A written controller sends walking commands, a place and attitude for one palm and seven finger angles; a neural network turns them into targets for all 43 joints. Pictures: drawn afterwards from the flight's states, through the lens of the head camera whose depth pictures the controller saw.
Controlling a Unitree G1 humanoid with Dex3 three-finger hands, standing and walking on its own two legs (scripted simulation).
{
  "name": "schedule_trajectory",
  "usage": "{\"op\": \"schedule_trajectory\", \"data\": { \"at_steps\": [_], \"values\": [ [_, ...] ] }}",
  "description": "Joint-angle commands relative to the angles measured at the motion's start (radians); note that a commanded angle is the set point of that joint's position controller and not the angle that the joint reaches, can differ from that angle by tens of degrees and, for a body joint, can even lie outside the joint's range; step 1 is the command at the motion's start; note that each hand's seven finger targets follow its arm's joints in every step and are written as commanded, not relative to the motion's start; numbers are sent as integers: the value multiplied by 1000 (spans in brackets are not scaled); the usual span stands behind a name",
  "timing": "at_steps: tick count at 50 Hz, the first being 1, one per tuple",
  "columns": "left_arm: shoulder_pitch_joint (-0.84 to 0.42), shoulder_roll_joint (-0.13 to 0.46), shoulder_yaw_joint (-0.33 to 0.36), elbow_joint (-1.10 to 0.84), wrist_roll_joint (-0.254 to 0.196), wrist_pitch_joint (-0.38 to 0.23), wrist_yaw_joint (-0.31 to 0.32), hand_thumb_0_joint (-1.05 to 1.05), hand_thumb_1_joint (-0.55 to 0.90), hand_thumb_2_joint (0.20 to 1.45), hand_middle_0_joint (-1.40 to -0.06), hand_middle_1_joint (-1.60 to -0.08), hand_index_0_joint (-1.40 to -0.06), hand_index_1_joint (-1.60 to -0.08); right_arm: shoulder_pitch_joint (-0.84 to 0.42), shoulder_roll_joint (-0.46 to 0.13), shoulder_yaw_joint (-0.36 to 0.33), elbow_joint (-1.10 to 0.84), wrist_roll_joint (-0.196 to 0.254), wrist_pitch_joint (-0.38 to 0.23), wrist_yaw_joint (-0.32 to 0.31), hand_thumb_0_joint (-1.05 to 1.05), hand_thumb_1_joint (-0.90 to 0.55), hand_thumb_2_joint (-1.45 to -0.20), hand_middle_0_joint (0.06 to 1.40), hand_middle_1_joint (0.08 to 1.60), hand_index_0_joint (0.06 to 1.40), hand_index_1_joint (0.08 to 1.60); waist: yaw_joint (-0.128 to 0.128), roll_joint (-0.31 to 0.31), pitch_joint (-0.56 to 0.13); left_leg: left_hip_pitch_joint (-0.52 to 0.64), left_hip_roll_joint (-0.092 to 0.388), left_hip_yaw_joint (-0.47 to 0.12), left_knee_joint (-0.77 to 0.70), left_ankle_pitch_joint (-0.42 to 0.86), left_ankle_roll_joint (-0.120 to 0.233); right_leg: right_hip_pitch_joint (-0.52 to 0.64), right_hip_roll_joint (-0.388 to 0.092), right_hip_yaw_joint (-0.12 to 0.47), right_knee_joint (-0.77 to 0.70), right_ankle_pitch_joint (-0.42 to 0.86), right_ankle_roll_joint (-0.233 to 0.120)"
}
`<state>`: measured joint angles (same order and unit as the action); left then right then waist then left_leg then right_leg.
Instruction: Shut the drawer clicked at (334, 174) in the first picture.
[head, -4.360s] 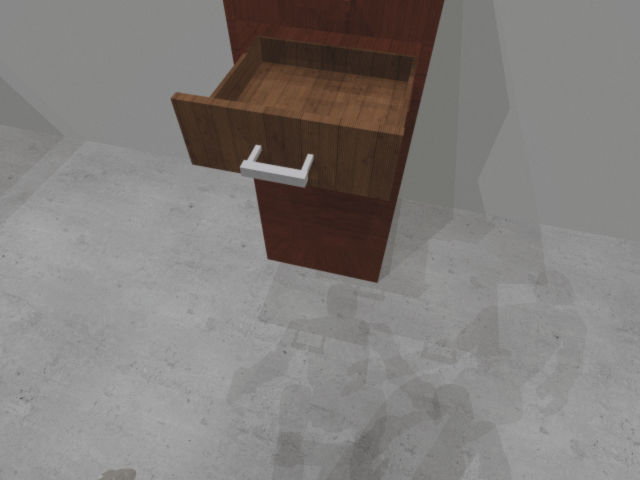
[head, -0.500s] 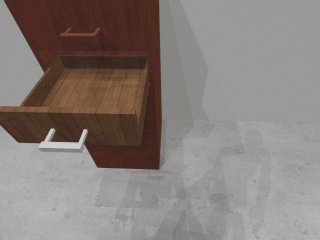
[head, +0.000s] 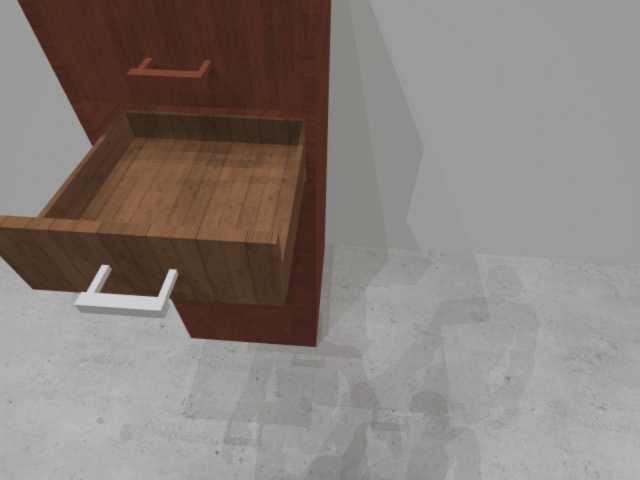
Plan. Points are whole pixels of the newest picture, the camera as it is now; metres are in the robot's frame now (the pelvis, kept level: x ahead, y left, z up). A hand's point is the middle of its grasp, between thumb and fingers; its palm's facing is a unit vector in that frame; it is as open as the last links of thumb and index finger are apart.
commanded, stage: shuffle to correct the standing spot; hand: left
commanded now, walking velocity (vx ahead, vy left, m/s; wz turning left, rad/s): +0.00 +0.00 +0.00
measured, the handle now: (130, 290) +0.33 +0.28 +0.05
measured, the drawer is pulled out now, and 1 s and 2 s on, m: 0.30 0.30 0.30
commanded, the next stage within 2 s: come to a stop and stand still in 0.36 s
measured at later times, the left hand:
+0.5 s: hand out of the picture +0.03 +0.23 -0.18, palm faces +0.03 -0.96 -0.28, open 7.4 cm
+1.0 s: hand out of the picture +0.06 +0.25 -0.18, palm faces +0.00 -0.97 -0.22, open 7.4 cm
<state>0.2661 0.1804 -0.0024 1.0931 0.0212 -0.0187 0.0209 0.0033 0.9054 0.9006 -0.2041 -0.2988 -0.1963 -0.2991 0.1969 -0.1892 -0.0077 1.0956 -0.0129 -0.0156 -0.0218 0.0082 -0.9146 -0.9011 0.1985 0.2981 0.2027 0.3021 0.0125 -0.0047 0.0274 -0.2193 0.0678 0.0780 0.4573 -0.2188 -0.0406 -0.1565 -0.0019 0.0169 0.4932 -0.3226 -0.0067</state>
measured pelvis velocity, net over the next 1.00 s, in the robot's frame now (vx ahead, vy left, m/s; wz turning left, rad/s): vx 0.03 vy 0.07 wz -0.04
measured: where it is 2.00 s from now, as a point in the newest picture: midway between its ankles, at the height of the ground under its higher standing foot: outside the picture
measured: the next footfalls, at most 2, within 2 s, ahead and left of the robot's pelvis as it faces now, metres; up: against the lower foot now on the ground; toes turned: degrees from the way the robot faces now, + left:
left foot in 0.88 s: +0.08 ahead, +0.16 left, +0.00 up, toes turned +0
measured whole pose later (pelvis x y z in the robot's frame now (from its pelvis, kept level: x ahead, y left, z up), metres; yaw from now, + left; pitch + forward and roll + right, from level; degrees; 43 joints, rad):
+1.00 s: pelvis +0.03 +0.07 -0.01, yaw -2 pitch -2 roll -1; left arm 0.30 0.16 -0.01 1.01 0.02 0.01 0.04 0.01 0.91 0.90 -0.21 -0.30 -0.20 -0.30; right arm 0.21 -0.19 0.01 0.98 -0.02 0.00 -0.01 0.01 -0.92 -0.90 0.20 0.30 0.20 0.30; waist 0.02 0.03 0.02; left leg -0.23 -0.01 0.04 0.58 -0.31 0.04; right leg -0.16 -0.03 -0.06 0.54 -0.34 0.01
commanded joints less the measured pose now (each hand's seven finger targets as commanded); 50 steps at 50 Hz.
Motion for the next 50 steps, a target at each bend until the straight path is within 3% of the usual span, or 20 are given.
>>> {"op": "schedule_trajectory", "data": {
  "at_steps": [1,11,17,19,21,24,27,28,29,30,32,33,34,35,37,41,43,44,47,50],
  "values": [
    [39,152,30,-33,-4,-14,8,0,900,900,-200,-300,-200,-300,38,-131,-24,-31,1,-19,-5,0,-900,-900,200,300,200,300,-11,-1,-11,102,58,-59,-47,186,56,-86,-87,76,-97,275,-27],
    [46,182,48,-53,0,4,9,0,900,900,-200,-300,-200,-300,38,-111,-21,-59,-5,2,7,0,-900,-900,200,300,200,300,7,-40,16,4,7,-13,19,49,39,-51,-153,138,-100,206,-61],
    [61,211,76,-86,3,20,18,0,900,900,-200,-300,-200,-300,62,-113,-27,-101,-5,11,8,0,-900,-900,200,300,200,300,7,-102,33,-25,-16,12,59,86,31,-34,-212,152,-33,370,-93],
    [34,185,72,-110,3,28,18,0,900,900,-200,-300,-200,-300,112,-141,-32,-96,-7,10,7,0,-900,-900,200,300,200,300,-10,19,15,74,44,-53,18,247,68,-118,-130,42,71,241,-50],
    [7,128,63,-132,5,36,15,0,900,900,-200,-300,-200,-300,155,-182,-43,-96,-11,16,3,0,-900,-900,200,300,200,300,-21,177,24,112,158,-200,-83,255,170,-243,-32,-85,228,-138,-12],
    [-21,86,54,-153,0,34,13,0,900,900,-200,-300,-200,-300,153,-153,-39,-114,-16,16,2,0,-900,-900,200,300,200,300,-20,182,16,78,209,-239,-125,302,259,-299,-57,-83,412,-287,-26],
    [86,56,41,-109,1,17,6,0,900,900,-200,-300,-200,-300,71,-135,-31,-128,-12,7,-1,0,-900,-900,200,300,200,300,42,54,-43,-13,150,-138,-44,300,201,-71,-53,-96,115,-48,-12],
    [117,77,41,-94,4,4,9,0,900,900,-200,-300,-200,-300,63,-126,-29,-126,-4,1,-1,0,-900,-900,200,300,200,300,52,-11,-59,-41,97,-100,27,212,151,8,-83,-39,-36,85,-13],
    [126,134,45,-84,6,-7,14,0,900,900,-200,-300,-200,-300,62,-81,-24,-130,6,-1,4,0,-900,-900,200,300,200,300,38,-159,-48,-131,12,-21,107,7,81,54,-229,151,-129,213,-58],
    [121,175,47,-82,-3,-11,13,0,900,900,-200,-300,-200,-300,67,-54,-19,-127,3,2,8,0,-900,-900,200,300,200,300,20,-195,-19,-152,-38,12,146,-175,42,26,-347,246,-177,309,-130],
    [111,152,45,-71,0,-17,18,0,900,900,-200,-300,-200,-300,50,-44,-20,-108,-3,15,6,0,-900,-900,200,300,200,300,23,-274,11,-189,-18,-21,272,-278,34,44,-336,211,-152,603,-176],
    [103,136,43,-71,3,-21,23,0,900,900,-200,-300,-200,-300,51,-46,-19,-93,1,11,4,0,-900,-900,200,300,200,300,21,-238,15,-199,-12,-34,287,-271,35,73,-317,180,-114,740,-184],
    [214,122,38,-63,17,-37,59,0,900,900,-200,-300,-200,-300,-69,-71,-28,-169,-7,1,13,0,-900,-900,200,300,200,300,55,-153,18,-289,-76,-19,407,-308,27,152,-264,267,-42,1231,-125],
    [194,167,38,-106,5,-52,53,0,900,900,-200,-300,-200,-300,-49,-50,-27,-198,-2,4,26,0,-900,-900,200,300,200,300,28,-107,-53,-313,-29,-58,443,-219,57,209,-296,185,-22,1215,-125],
    [123,164,43,-139,7,-61,47,0,900,900,-200,-300,-200,-300,-30,-22,-14,-208,11,8,34,0,-900,-900,200,300,200,300,1,-18,-122,-226,-52,-35,358,-213,52,195,-271,117,-23,1082,-153],
    [49,133,18,-137,-8,-32,41,0,900,900,-200,-300,-200,-300,101,-41,-8,-151,9,7,17,0,-900,-900,200,300,200,300,-53,-123,-79,53,-67,-29,31,-21,50,8,-172,30,-2,605,-88],
    [73,100,16,-140,-10,-11,38,0,900,900,-200,-300,-200,-300,113,-111,-18,-143,-1,-1,13,0,-900,-900,200,300,200,300,-27,33,-48,81,50,-127,15,204,90,-72,-100,1,16,236,-32],
    [83,91,18,-147,-5,-1,39,0,900,900,-200,-300,-200,-300,92,-123,-15,-155,-4,4,10,0,-900,-900,200,300,200,300,-15,46,12,11,82,-152,8,169,113,-92,-75,-5,-31,81,-26],
    [60,97,14,-134,1,11,32,0,900,900,-200,-300,-200,-300,69,-115,-6,-148,-4,1,8,0,-900,-900,200,300,200,300,-13,131,114,-98,62,-203,-89,9,119,-88,-53,-16,-44,-41,-24],
    [71,98,9,-123,-3,8,23,0,900,900,-200,-300,-200,-300,52,-122,-4,-151,-3,0,6,0,-900,-900,200,300,200,300,-5,50,86,-85,45,-204,-119,-80,118,-69,-60,-14,-59,-3,-22]
  ]
}}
